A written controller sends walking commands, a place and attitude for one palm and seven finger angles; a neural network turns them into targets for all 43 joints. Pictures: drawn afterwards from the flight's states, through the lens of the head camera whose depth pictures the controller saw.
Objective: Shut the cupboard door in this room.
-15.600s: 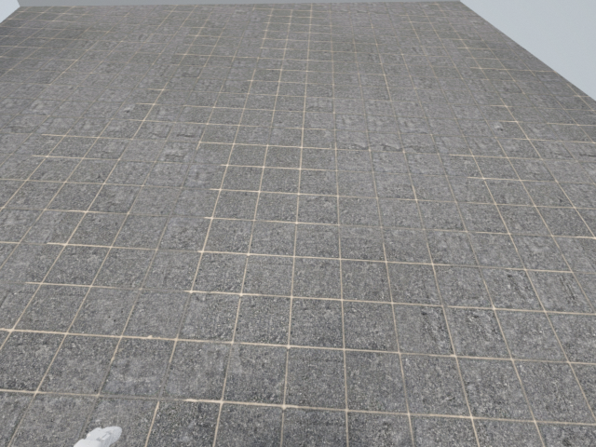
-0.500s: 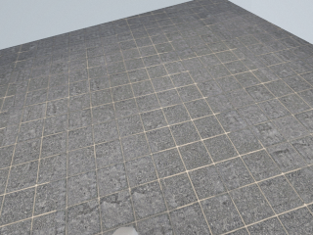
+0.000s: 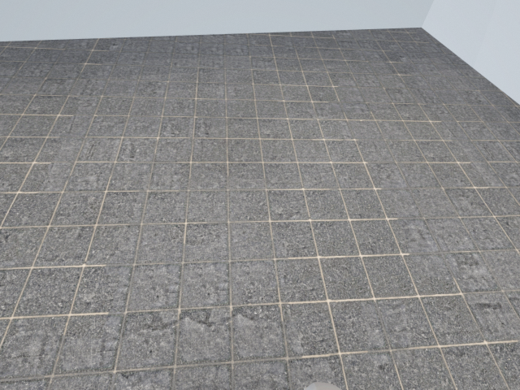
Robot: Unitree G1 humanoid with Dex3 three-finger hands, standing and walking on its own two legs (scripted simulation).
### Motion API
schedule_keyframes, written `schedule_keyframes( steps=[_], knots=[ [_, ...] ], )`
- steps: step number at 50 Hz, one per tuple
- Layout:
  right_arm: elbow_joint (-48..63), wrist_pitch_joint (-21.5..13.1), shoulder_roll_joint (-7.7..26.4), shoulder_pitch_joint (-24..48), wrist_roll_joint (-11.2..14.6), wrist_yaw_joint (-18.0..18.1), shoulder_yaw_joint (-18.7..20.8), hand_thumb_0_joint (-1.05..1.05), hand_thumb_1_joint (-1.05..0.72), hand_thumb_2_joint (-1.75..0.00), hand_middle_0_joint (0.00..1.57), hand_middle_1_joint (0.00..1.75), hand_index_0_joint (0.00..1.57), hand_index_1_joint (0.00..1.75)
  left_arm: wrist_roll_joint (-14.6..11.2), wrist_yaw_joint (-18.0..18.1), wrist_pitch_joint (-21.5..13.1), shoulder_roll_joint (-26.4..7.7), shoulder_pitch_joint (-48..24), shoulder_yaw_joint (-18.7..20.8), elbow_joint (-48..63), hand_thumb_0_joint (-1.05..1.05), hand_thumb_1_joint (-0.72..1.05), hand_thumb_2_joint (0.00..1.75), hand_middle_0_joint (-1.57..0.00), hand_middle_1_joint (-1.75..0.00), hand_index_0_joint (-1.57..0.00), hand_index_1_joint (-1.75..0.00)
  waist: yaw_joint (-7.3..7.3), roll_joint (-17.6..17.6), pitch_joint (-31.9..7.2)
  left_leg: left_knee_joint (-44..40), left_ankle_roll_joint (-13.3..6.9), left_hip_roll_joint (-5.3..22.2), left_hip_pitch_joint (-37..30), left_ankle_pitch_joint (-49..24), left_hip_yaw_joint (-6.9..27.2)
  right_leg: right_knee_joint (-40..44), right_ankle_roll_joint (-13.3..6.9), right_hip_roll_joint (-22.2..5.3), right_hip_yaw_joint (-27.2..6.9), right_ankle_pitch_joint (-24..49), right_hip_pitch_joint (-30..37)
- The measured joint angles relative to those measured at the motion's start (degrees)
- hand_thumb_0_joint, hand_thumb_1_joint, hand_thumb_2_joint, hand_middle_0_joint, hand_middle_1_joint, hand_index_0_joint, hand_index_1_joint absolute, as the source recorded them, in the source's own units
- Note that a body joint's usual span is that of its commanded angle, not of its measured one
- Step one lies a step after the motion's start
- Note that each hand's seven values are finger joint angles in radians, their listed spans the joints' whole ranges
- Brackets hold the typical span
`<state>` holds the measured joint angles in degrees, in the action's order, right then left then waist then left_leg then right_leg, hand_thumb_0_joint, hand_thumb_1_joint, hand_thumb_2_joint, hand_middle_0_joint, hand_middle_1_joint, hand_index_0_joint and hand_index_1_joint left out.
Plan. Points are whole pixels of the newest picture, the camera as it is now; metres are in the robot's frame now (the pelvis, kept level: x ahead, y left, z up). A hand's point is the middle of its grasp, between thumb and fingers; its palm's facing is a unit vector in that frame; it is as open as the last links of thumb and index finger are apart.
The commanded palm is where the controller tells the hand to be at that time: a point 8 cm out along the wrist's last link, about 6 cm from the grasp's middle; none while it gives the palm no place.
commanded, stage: turn or walk to find it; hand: left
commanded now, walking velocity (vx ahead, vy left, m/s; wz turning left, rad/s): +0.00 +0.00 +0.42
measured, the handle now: out of the picture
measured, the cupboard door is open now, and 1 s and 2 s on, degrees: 82 82 82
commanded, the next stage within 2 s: none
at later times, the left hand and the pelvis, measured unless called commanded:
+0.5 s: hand out of the picture +0.01 +0.13 -0.15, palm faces +0.24 -0.93 -0.28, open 7.4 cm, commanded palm none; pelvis -0.03 -0.08 +0.00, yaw +14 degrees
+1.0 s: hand out of the picture -0.17 +0.18 -0.19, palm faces +0.49 -0.84 -0.22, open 7.4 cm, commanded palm none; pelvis -0.09 -0.02 +0.00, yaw +25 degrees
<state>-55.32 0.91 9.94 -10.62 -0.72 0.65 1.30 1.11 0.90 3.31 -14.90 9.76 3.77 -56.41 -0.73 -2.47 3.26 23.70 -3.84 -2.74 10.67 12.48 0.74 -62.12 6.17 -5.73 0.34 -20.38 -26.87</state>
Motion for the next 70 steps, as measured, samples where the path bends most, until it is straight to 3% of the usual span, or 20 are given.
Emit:
schedule_keyframes(
  steps=[9, 12, 13, 15, 17, 21, 25, 30, 36, 38, 40, 42, 44, 49, 55, 63, 70],
  knots=[
    [-1.5, 1.0, 0.9, -4.7, -0.7, 0.0, 1.3, 0.00, -0.91, -0.90, 0.20, 0.30, 0.20, 0.30, -0.6, 0.2, -0.2, 2.2, -4.3, -0.7, 2.4, 0.01, 0.91, 0.90, -0.19, -0.30, -0.19, -0.30, 3.39, 2.7, 0.3, 2.0, 1.6, -1.1, 3.9, -0.9, 4.0, 16.1, -1.3, 3.0, 0.3, -4.4, 6.0],
    [-2.0, 1.3, 1.6, -5.9, -0.6, -0.1, 1.8, 0.00, -0.91, -0.90, 0.20, 0.30, 0.20, 0.30, -0.9, 0.2, -1.2, 3.1, -4.9, -1.2, 3.3, 0.01, 0.91, 0.90, -0.19, -0.30, -0.20, -0.30, 3.84, 3.6, 0.0, 4.0, 2.9, -1.7, 6.0, -0.6, 5.5, 27.2, -2.1, 4.0, 0.8, 0.7, 10.6],
    [-2.2, 1.4, 1.9, -6.3, -0.4, -0.1, 2.0, 0.01, -0.91, -0.90, 0.20, 0.30, 0.20, 0.30, -0.9, 0.2, -1.7, 3.4, -4.8, -1.3, 3.5, 0.01, 0.91, 0.90, -0.19, -0.30, -0.20, -0.30, 3.71, 3.9, -0.2, 5.4, 3.5, -2.0, 6.9, -0.1, 5.9, 31.2, -3.2, 4.2, 1.2, 3.4, 12.3],
    [-2.6, 1.9, 2.8, -6.2, -0.1, -0.2, 2.6, 0.01, -0.91, -0.90, 0.20, 0.30, 0.20, 0.30, -0.5, 0.4, -2.5, 4.5, -4.4, -1.8, 3.4, 0.01, 0.91, 0.90, -0.19, -0.30, -0.20, -0.30, 3.74, 5.4, 0.2, 12.1, 4.3, -1.6, 9.3, 6.7, 5.9, 31.2, -6.5, 4.7, 2.7, 3.6, 12.8],
    [-2.7, 2.7, 3.3, -6.2, -0.3, -0.3, 3.1, 0.01, -0.91, -0.90, 0.20, 0.30, 0.20, 0.30, -0.3, 0.5, -2.7, 5.3, -3.3, -2.0, 3.4, 0.01, 0.91, 0.90, -0.20, -0.30, -0.20, -0.30, 3.68, 5.3, -0.1, 23.7, 5.0, -1.9, 12.9, 12.6, 4.3, 31.4, -8.0, 3.7, 3.8, 3.0, 13.5],
    [-2.5, 3.3, 4.6, -5.3, -0.6, -0.8, 3.8, 0.01, -0.91, -0.90, 0.20, 0.30, 0.20, 0.30, -0.3, 0.5, -2.6, 6.4, -0.9, -2.2, 2.6, 0.01, 0.90, 0.90, -0.20, -0.30, -0.20, -0.30, 3.34, 5.4, -0.3, 39.7, 6.3, 0.5, 17.0, 10.3, 2.5, 33.5, -8.4, 2.3, 5.8, 3.9, 15.4],
    [-2.5, 3.5, 5.2, -4.2, -0.6, -1.0, 4.0, 0.01, -0.91, -0.90, 0.20, 0.30, 0.19, 0.30, -0.2, 0.5, -2.9, 6.7, 1.1, -2.0, 1.8, 0.01, 0.90, 0.90, -0.20, -0.30, -0.20, -0.30, 2.72, 5.3, -0.1, 42.8, 7.8, 3.1, 17.1, 8.0, 2.7, 34.2, -8.6, 1.5, 8.1, 4.3, 16.1],
    [-2.6, 3.9, 5.3, -1.8, -0.6, -1.0, 3.6, 0.01, -0.91, -0.90, 0.20, 0.30, 0.19, 0.30, 0.2, 0.4, -3.1, 5.8, 3.5, -1.7, 1.0, 0.01, 0.91, 0.90, -0.20, -0.30, -0.20, -0.30, 1.02, 4.3, 0.4, 38.7, 8.5, 4.7, 14.6, 9.6, 2.1, 33.9, -8.4, 0.3, 10.8, 4.3, 15.7],
    [-1.5, 3.3, 4.7, 2.6, 0.1, -0.9, 2.5, 0.01, -0.91, -0.90, 0.20, 0.30, 0.19, 0.30, 0.8, 0.2, -2.7, 3.9, 6.0, -1.1, -0.4, 0.01, 0.91, 0.90, -0.20, -0.30, -0.20, -0.30, -1.40, 2.4, 1.6, 25.0, 7.7, 4.4, 9.1, 13.8, -1.5, 32.0, -7.2, -1.5, 13.1, 4.3, 14.1],
    [-0.7, 2.8, 4.4, 3.9, 0.3, -0.9, 2.1, 0.01, -0.91, -0.90, 0.20, 0.30, 0.19, 0.30, 0.9, 0.2, -2.4, 2.9, 6.6, -0.8, -1.0, 0.01, 0.91, 0.90, -0.20, -0.30, -0.20, -0.30, -1.95, 1.6, 1.8, 19.4, 7.1, 4.0, 6.9, 13.0, -3.0, 30.6, -6.5, -2.2, 14.0, 4.0, 13.3],
    [0.3, 1.9, 4.1, 4.7, 0.4, -1.0, 1.6, 0.01, -0.91, -0.90, 0.20, 0.30, 0.19, 0.30, 0.6, 0.1, -2.0, 1.9, 7.3, -0.4, -1.5, 0.01, 0.90, 0.90, -0.20, -0.30, -0.20, -0.30, -2.04, 1.0, 1.5, 11.0, 6.5, 3.7, 3.5, 7.5, -4.3, 28.1, -5.4, -3.0, 15.0, 3.0, 12.1],
    [0.7, 0.9, 3.0, 5.4, 0.2, -1.0, 1.4, 0.00, -0.91, -0.90, 0.20, 0.30, 0.19, 0.30, 0.2, 0.3, -0.9, 0.4, 7.2, 0.0, -2.2, 0.01, 0.90, 0.90, -0.20, -0.30, -0.20, -0.30, -2.39, -1.1, 1.7, 9.6, 2.8, 2.2, 3.1, 6.7, -4.9, 22.0, -4.1, -4.1, 12.5, -2.1, 9.5],
    [1.1, 0.6, 2.2, 5.5, 0.0, -1.0, 0.7, 0.00, -0.91, -0.90, 0.20, 0.30, 0.19, 0.30, 0.2, 0.5, 0.5, -0.3, 6.9, 0.1, -2.7, 0.01, 0.91, 0.90, -0.20, -0.30, -0.20, -0.30, -2.67, -1.6, 1.5, 9.7, 1.2, 2.1, 2.9, 6.4, -4.6, 13.5, -3.4, -2.5, 8.1, -8.0, 6.4],
    [1.0, 0.5, 1.1, 4.2, -0.1, 0.0, -0.1, 0.00, -0.91, -0.90, 0.20, 0.30, 0.20, 0.30, 0.2, -0.1, 0.8, -0.3, 4.9, 0.3, -2.6, 0.01, 0.91, 0.90, -0.19, -0.30, -0.20, -0.30, -2.01, -0.3, 0.5, 3.8, 0.3, 1.9, 0.8, 2.5, -2.4, 0.2, -2.0, -0.3, 2.6, -3.2, 1.1],
    [0.3, 0.1, 0.0, 1.4, 0.2, 0.0, -0.1, 0.00, -0.91, -0.90, 0.20, 0.30, 0.20, 0.30, 0.2, -0.2, 0.2, -0.2, 2.2, 0.4, -1.2, 0.01, 0.91, 0.90, -0.19, -0.30, -0.20, -0.30, -0.94, -0.2, 0.0, -0.5, -0.4, 0.4, 0.0, -0.8, -1.0, -1.6, -0.4, -0.3, 0.0, 1.4, -0.3],
    [-1.3, 0.3, -0.3, -3.7, -0.4, 0.2, 0.8, 0.00, -0.91, -0.90, 0.20, 0.30, 0.20, 0.30, -0.1, 0.2, 0.3, 0.9, -2.0, 0.2, 0.5, 0.01, 0.91, 0.90, -0.19, -0.30, -0.19, -0.30, 2.09, 1.1, -0.4, -0.6, -0.1, -1.4, 2.4, -2.5, 1.8, 5.6, -0.5, 1.3, -0.3, -2.1, 2.4],
    [-2.6, 1.4, 1.2, -6.4, -0.8, 0.0, 1.8, 0.01, -0.91, -0.90, 0.20, 0.30, 0.20, 0.30, -0.8, 0.2, -0.6, 3.2, -4.9, -0.9, 2.6, 0.01, 0.91, 0.90, -0.19, -0.30, -0.20, -0.30, 4.12, 3.6, -0.3, 1.8, 2.0, -2.0, 6.0, -3.1, 4.8, 21.6, -2.3, 4.0, 0.3, -2.6, 8.5]
  ],
)
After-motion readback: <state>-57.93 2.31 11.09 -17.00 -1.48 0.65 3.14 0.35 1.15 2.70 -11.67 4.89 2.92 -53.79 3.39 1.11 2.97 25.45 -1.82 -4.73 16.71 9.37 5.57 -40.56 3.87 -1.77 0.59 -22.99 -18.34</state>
